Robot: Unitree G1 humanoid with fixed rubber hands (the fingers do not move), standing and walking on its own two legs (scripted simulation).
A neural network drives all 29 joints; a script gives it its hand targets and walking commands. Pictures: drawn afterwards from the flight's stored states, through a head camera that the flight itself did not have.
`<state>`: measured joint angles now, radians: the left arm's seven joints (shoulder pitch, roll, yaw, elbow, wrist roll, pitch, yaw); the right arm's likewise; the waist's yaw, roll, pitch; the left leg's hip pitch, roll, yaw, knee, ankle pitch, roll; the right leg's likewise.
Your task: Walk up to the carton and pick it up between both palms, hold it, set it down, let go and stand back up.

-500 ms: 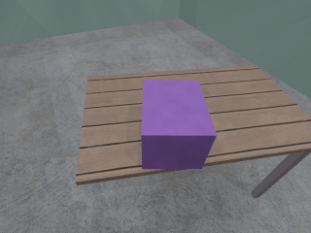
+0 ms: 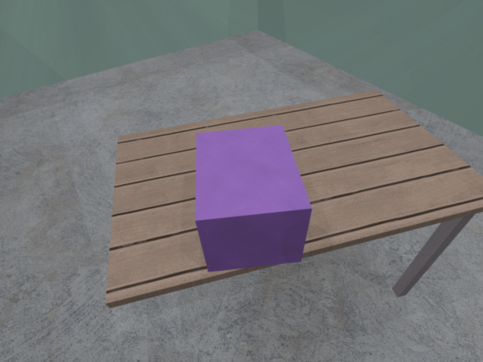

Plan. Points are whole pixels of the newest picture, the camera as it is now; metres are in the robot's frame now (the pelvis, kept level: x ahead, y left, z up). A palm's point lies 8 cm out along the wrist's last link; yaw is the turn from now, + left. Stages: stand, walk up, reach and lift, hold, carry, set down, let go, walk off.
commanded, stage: walk up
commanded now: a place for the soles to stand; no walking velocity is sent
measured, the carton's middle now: (247, 195) +0.51 +0.00 -0.04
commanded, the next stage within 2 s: none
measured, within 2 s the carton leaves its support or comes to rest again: neither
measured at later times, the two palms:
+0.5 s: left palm out of the picture +0.04 +0.26 -0.13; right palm out of the picture +0.00 -0.27 -0.13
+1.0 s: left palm out of the picture +0.11 +0.15 -0.11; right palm out of the picture +0.07 -0.40 -0.15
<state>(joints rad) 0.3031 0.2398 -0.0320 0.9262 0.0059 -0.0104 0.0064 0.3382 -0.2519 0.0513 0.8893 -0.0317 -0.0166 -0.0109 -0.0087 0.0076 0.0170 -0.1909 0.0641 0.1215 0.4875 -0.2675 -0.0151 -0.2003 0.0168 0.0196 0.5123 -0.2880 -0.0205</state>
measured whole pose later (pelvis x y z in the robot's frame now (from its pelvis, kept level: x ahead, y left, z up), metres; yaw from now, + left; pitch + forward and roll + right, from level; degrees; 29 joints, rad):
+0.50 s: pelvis +0.01 -0.01 +0.00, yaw -5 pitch -2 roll +1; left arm 0.35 0.28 -0.03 0.95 0.04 0.01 -0.01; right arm 0.35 -0.28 0.04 0.94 -0.05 -0.01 -0.03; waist 0.00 -0.01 0.01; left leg -0.14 0.09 0.20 0.48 -0.31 0.01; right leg -0.28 0.03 0.03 0.71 -0.50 0.00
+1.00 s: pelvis +0.06 -0.12 -0.01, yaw -2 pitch -4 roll +1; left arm 0.29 0.26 0.02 0.85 0.02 0.01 0.06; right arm 0.30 -0.33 0.00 0.92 -0.05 0.07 -0.02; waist 0.02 0.04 0.12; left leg -0.44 0.03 0.01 1.13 -0.54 -0.03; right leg -0.34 -0.07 -0.10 0.55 -0.14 -0.03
